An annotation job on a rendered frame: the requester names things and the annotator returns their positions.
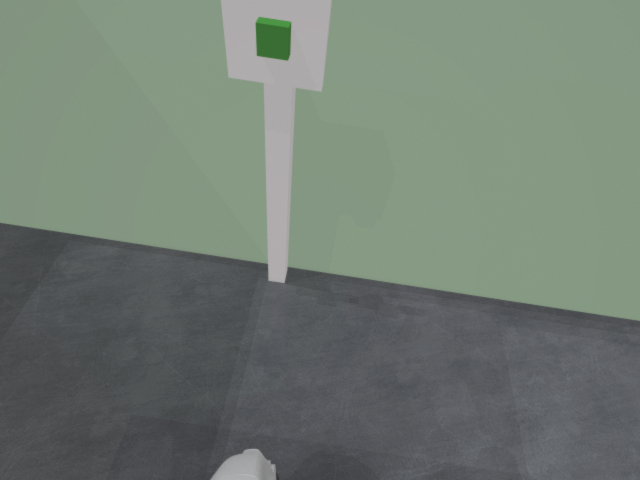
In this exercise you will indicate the button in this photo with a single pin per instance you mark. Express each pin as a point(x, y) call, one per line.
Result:
point(273, 38)

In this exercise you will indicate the left robot thigh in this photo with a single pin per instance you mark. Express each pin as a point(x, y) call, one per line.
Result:
point(246, 466)

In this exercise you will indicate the panel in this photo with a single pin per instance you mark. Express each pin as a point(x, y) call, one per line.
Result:
point(304, 69)

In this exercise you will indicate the left robot shin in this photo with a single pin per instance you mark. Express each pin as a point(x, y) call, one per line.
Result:
point(252, 451)

